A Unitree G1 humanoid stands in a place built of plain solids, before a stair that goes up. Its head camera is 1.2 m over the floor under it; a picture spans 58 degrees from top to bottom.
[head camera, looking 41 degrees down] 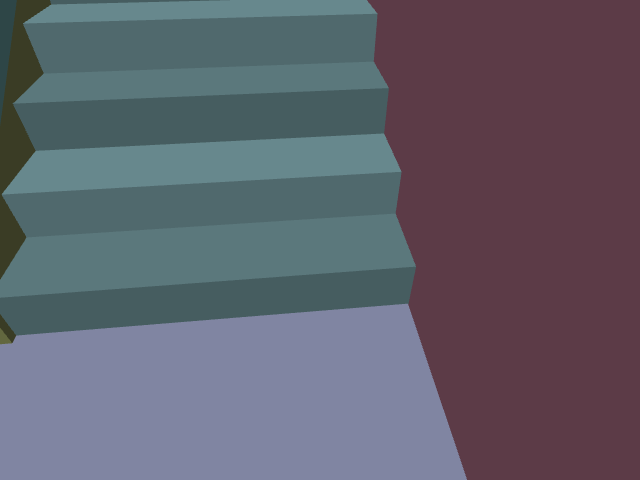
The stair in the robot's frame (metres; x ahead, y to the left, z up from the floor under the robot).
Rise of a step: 0.19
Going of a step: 0.29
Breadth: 1.35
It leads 6 degrees to the left of straight ahead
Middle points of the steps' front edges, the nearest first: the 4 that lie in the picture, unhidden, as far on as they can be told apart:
0.96 0.35 0.19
1.25 0.38 0.37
1.54 0.41 0.56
1.83 0.44 0.75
